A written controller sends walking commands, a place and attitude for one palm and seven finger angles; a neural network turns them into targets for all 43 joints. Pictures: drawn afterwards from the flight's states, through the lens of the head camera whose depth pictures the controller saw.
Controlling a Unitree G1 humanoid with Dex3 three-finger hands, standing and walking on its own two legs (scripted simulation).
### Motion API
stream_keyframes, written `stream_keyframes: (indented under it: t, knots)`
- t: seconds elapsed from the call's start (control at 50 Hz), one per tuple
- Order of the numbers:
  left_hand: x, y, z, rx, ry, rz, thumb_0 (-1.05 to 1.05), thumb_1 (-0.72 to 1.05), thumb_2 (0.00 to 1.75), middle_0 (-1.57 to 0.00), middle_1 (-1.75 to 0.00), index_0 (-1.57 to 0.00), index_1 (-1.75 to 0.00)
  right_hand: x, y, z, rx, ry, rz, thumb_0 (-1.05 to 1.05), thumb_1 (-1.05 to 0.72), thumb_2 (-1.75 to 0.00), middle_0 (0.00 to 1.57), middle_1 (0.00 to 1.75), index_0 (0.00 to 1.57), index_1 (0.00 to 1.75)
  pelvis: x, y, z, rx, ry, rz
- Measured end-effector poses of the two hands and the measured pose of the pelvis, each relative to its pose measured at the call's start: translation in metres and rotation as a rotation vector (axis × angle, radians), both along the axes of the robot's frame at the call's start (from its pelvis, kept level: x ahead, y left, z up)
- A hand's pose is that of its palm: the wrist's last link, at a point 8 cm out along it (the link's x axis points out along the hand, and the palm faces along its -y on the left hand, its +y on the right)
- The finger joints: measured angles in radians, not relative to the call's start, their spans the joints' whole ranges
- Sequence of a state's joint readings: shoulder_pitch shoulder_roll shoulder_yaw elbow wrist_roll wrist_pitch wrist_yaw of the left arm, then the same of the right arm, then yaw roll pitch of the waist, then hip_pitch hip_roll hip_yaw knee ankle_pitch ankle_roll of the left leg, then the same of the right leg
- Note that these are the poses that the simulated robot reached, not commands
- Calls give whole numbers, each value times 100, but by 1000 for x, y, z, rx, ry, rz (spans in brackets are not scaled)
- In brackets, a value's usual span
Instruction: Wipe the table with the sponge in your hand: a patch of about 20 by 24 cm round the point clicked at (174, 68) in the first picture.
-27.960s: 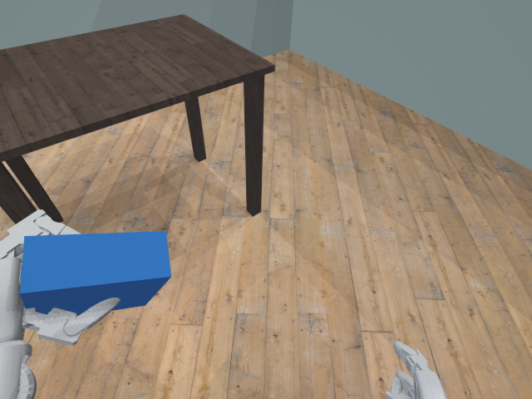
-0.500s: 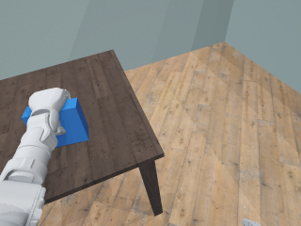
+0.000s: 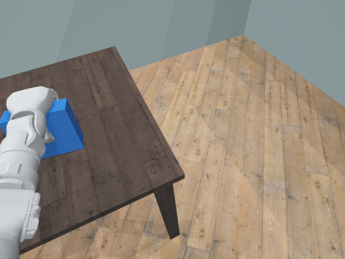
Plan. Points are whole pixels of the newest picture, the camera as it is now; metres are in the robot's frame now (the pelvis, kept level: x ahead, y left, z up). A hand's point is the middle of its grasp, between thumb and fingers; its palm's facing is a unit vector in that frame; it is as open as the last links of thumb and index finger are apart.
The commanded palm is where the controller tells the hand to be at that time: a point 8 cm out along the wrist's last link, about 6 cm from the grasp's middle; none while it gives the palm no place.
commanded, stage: slide back across to the first lane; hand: left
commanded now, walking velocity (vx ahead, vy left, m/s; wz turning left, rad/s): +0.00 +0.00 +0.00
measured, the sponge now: (50, 137) +0.41 +0.32 +0.05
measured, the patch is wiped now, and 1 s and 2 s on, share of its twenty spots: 0.95 1.00 1.00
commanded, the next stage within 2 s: wipe back along the first lane in 0.56 s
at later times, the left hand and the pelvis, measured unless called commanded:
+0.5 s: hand (17, 122) +0.42 +0.38 +0.10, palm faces -0.07 -0.03 -1.00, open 9.6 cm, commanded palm +0.38 +0.39 +0.15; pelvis +0.03 +0.05 +0.01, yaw +0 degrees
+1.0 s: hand (1, 134) +0.38 +0.40 +0.10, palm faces -0.01 -0.02 -1.00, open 9.5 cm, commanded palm +0.35 +0.38 +0.14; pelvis +0.04 +0.08 +0.01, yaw +2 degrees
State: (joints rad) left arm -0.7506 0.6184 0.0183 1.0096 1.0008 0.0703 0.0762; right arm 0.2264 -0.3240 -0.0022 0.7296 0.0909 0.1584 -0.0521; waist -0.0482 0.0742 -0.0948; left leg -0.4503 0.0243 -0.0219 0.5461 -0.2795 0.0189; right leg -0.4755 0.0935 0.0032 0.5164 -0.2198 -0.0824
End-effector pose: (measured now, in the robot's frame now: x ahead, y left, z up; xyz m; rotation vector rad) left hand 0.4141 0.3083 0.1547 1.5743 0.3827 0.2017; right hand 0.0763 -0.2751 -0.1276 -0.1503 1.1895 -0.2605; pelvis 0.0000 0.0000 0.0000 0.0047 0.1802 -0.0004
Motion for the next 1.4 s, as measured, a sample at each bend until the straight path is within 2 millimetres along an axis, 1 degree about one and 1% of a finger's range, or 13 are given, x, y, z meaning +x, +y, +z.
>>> stream_keyframes:
  t: [0.12,0.22,0.3,0.4,0.58,0.68,0.76,0.9,1.08,1.16,1.3,1.4]
  knots:
    - [-2,9,1,-16,-33,-8,2,-57,116,-80,-138,-85,-138,1,11,2,7,5,-15,1,-91,-90,20,30,20,30,6,10,2,-3,-18,-6]
    - [-5,22,4,-20,-51,3,1,-56,115,-79,-138,-84,-139,13,24,6,13,-13,-9,1,-91,-90,20,30,20,30,12,19,5,-6,-38,-6]
    - [-7,37,4,-35,-47,22,1,-55,114,-78,-138,-83,-139,29,35,11,13,-38,9,1,-91,-90,20,30,20,30,17,28,7,-9,-51,-3]
    - [-8,53,4,-35,-38,17,1,-54,113,-78,-138,-82,-140,55,49,18,11,-74,45,1,-91,-90,20,30,20,30,25,40,8,-15,-56,2]
    - [-15,68,2,-44,-71,-24,0,-53,113,-78,-139,-82,-141,101,79,27,26,-132,108,1,-90,-90,20,30,20,30,38,60,10,-23,-59,7]
    - [-21,82,3,-23,-74,-8,0,-53,113,-77,-139,-82,-141,118,95,30,41,-151,141,1,-90,-90,20,30,20,30,42,67,10,-26,-63,10]
    - [-27,91,3,-34,-74,18,0,-52,112,-77,-139,-81,-141,126,104,30,52,-156,163,1,-90,-90,20,30,20,30,44,72,11,-28,-63,20]
    - [-40,87,1,-25,-89,9,-1,-48,109,-75,-140,-79,-142,132,113,30,64,-158,192,1,-90,-90,20,30,20,30,45,77,11,-30,-68,34]
    - [-57,79,0,-21,-113,17,0,-46,107,-73,-141,-77,-143,139,118,31,77,-185,212,1,-90,-90,20,30,20,30,43,77,11,-29,-84,37]
    - [-65,73,1,-20,-118,23,0,-45,107,-72,-141,-77,-143,143,119,32,85,-208,220,1,-90,-90,20,30,20,30,41,75,10,-27,-91,37]
    - [-85,58,0,-9,-133,18,0,-44,106,-72,-142,-76,-144,151,117,35,102,-252,237,1,-90,-90,20,30,20,30,39,68,10,-23,-108,35]
    - [-93,51,0,-10,-129,37,1,-44,106,-72,-142,-76,-144,155,113,37,102,-271,246,1,-90,-90,20,30,20,30,36,61,10,-19,-120,34]
